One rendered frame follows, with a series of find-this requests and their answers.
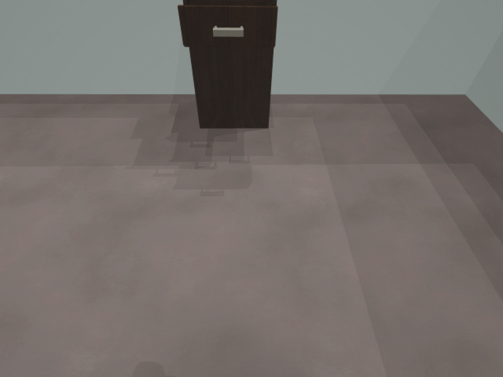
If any drawer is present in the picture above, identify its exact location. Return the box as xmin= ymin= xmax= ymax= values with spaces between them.
xmin=178 ymin=0 xmax=278 ymax=47

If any cabinet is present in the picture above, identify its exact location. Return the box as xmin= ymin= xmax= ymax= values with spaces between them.
xmin=183 ymin=0 xmax=277 ymax=129

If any handle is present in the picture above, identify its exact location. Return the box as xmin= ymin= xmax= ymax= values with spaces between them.
xmin=213 ymin=26 xmax=244 ymax=37

